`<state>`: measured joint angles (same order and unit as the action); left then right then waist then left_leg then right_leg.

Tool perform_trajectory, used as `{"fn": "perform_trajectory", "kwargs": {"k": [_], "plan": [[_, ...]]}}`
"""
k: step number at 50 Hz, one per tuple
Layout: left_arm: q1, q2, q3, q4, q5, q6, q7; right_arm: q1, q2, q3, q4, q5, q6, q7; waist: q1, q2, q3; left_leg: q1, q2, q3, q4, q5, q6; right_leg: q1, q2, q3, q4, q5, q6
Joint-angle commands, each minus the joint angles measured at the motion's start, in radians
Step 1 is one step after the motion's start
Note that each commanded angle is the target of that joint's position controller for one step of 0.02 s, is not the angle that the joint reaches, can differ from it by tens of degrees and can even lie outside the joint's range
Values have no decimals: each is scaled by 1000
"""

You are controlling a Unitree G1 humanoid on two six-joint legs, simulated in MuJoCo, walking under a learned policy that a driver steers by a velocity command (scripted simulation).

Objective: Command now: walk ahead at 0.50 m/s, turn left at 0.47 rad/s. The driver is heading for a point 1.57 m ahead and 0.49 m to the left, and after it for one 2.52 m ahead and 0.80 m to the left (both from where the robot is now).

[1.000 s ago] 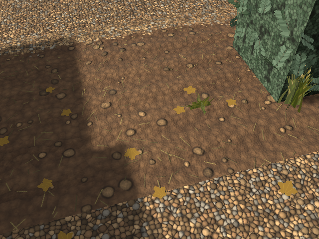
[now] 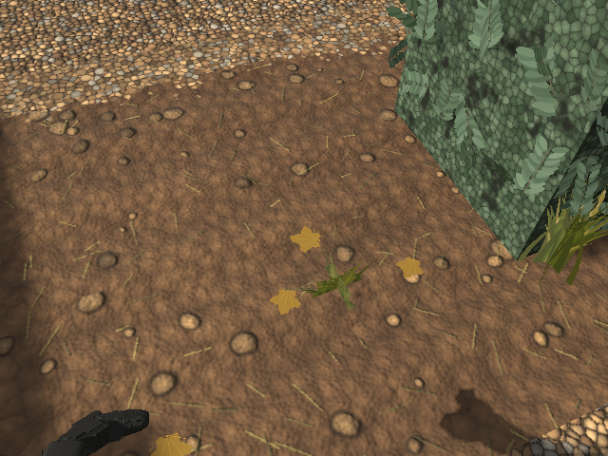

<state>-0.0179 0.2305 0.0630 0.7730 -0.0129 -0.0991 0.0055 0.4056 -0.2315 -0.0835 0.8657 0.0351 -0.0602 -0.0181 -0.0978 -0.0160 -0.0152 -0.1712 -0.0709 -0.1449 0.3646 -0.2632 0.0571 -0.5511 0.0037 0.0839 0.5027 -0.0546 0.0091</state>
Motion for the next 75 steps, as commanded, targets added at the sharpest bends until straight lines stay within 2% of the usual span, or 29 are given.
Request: {"fn": "perform_trajectory", "kwargs": {"k": [1, 4, 5, 6, 7, 8, 11, 18, 24, 26, 28, 29, 30, 31, 32, 33, 35, 38, 44, 50, 52, 54, 55, 56, 57, 58, 60, 65, 75], "plan": [[-93, 89, 19, -90, -9, -35, -8, -5, -165, -42, -58, 3, -2, -9, 42, 138, -24, 6, 230, -256, -61, 175, 149, 119, 31, -20, -81, -18, -6], [156, 163, 54, -30, 5, -43, 1, -93, -121, -28, -103, -5, -5, -7, 180, 111, -142, -156, 138, -203, 195, 243, 75, 544, -77, 43, -115, -22, -85], [321, 237, 73, -11, 22, -35, 13, -87, -56, -10, -130, -11, -14, -5, 227, -52, -270, -386, 37, -72, 505, 39, 17, 852, -273, 264, -111, -55, -169], [362, 253, 79, 15, 13, -25, 5, 15, -59, 0, -153, 6, -25, -4, 184, -300, -324, -618, 14, -17, 711, -318, -3, 968, -447, 588, -169, -176, -298], [323, 162, 58, -1, 7, -20, 6, 2, -145, -20, -127, 12, -22, -5, 183, -177, -218, -697, 90, -29, 835, -263, -11, 880, -423, 549, -184, -293, -284], [274, 114, 45, -11, 4, -16, 6, -64, -168, -28, -134, 2, -14, -2, 186, -112, -118, -703, 120, -7, 862, -174, -16, 769, -369, 413, -213, -257, -244], [180, 76, 26, -6, 20, -10, -4, -141, -120, -28, -164, -9, 0, 8, 129, -71, 3, -631, 182, 16, 804, -42, -23, 526, -274, 187, -298, -49, -195], [191, 152, 44, 40, 12, -14, 1, -271, -61, 3, -235, -8, 4, 38, 123, -52, 27, -561, 183, 90, 486, 260, -42, 438, -221, -105, -346, 207, -177], [285, 220, 56, 76, -13, 8, 4, -421, -86, 7, -309, -9, 10, 74, 159, -48, 52, -496, 134, 174, 276, 242, 10, 584, -269, -199, -277, 315, -132], [288, 254, 65, 75, -17, 23, 11, -385, -123, -9, -315, -15, 16, 79, 120, -85, 13, -392, 73, 232, 264, 118, 48, 629, -275, -238, -149, 624, -111], [285, 259, 63, 70, -15, 38, 22, -133, -203, -55, -252, -13, 23, 70, -22, -67, -112, -27, -3, 254, 180, 151, 112, 536, -234, -282, 196, 741, -69], [311, 204, 41, 45, 18, 32, 22, 18, -295, -85, -220, -13, 33, 47, -64, 83, -216, 309, 167, -3, 195, 227, 178, 250, -186, -290, 535, 331, -25], [394, 88, -1, -12, 35, -2, 1, -33, -368, -81, -238, -11, 20, 50, 60, 288, -342, 593, 394, -585, 53, 33, 370, -153, 21, -134, 840, -543, 16], [267, 190, 18, -25, -3, -37, -15, 24, -285, -61, -250, -17, 17, 50, -34, 167, -387, 608, 394, -631, -34, -48, 342, -252, -9, 19, 908, -509, 0], [209, 201, 21, -42, -29, -48, -20, -26, -239, -46, -240, -20, 9, 48, -23, 128, -246, 496, 369, -478, -43, 33, 297, -306, -52, 2, 874, -412, -15], [205, 185, 14, -33, -15, -51, -12, -93, -210, -36, -248, -17, 4, 45, 22, 29, -164, 332, 330, -359, -46, 143, 264, -254, -98, -6, 790, -329, -18], [232, 189, 24, -18, 8, -29, -3, -191, -153, -13, -268, -37, -2, 42, 97, 36, -94, 96, 278, -224, -86, 332, 236, -112, -149, -9, 685, -267, -7], [242, 149, 18, -23, 19, 5, 1, -188, -161, -13, -247, -32, -19, 38, 122, 57, -61, -25, 255, -137, -145, 412, 242, -72, -149, -32, 579, -206, 20], [51, 104, -3, -71, 16, 2, -12, -115, -185, -17, -190, -22, -22, 19, 52, 76, 9, -46, 189, 0, -172, 323, 165, -38, -99, -57, 180, 179, 27], [-68, 130, -3, -126, 4, -13, -43, -27, -204, -23, -129, -17, -9, 18, 10, 90, 60, 148, 284, -79, -97, 306, 158, -92, -62, -56, 21, 81, -24], [-28, 144, 3, -123, 4, -18, -49, -30, -215, -27, -121, -17, 2, 11, 38, 113, 42, 192, 297, -89, -43, 418, 136, -28, -42, -73, -8, -3, -52], [171, 197, 32, -68, 11, -22, -42, -60, -201, -19, -128, -19, 8, 8, 142, 104, -86, 153, 221, -26, 176, 678, 93, 277, -9, -110, -39, 23, -105], [351, 260, 48, -41, 23, -23, -35, -70, -160, 1, -154, -36, 7, 6, 214, 26, -236, -21, 160, 22, 451, 491, 54, 574, -167, 59, 6, 99, -177], [431, 325, 67, -12, 22, -14, -36, 74, -75, 26, -161, -23, -13, 12, 166, -252, -366, -429, -4, 79, 814, -136, -29, 940, -384, 499, -65, -99, -343], [449, 234, 44, -9, -4, -7, -37, 22, -150, 15, -150, -15, -26, 16, 212, -204, -354, -571, 14, -19, 929, -308, -30, 949, -388, 642, -171, -311, -338], [378, 198, 30, -21, -3, -3, -33, -78, -198, 1, -178, 1, -32, 20, 212, -129, -197, -639, 68, -3, 953, -226, -25, 825, -355, 506, -198, -348, -288], [266, 161, 14, -38, 17, 5, -31, -173, -181, 2, -202, -21, -33, 16, 159, -29, -43, -588, 148, 54, 846, -88, -29, 559, -282, 325, -248, -192, -254], [253, 170, 13, -19, 12, -11, -29, -147, -122, 8, -197, -30, -6, 11, 92, -59, -7, -498, 197, 79, 674, 23, -61, 396, -225, 147, -342, 58, -263], [401, 214, 23, 57, -8, 23, -12, -448, -86, 28, -271, -16, -29, 45, 195, -43, 65, -479, 145, 132, 203, 328, -58, 516, -215, 18, -321, 107, -209]]}}
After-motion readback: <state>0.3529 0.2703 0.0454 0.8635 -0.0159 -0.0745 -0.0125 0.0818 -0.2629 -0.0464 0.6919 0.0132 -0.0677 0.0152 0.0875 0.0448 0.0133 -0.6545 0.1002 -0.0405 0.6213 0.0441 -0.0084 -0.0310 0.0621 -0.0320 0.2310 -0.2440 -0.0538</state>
